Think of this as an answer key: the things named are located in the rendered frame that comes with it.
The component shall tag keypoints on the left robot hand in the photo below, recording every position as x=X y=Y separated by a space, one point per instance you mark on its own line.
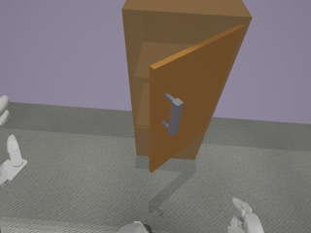
x=10 y=169

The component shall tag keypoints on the right robot hand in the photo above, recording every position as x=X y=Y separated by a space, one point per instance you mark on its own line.
x=250 y=222

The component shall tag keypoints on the cupboard door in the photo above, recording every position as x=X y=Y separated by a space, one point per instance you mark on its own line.
x=195 y=76

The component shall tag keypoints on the left robot thigh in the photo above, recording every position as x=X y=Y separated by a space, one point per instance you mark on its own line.
x=133 y=228

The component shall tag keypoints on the robot left shin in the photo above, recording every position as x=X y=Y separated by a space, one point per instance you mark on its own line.
x=138 y=222

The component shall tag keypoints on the handle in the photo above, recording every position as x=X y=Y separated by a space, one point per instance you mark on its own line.
x=175 y=114

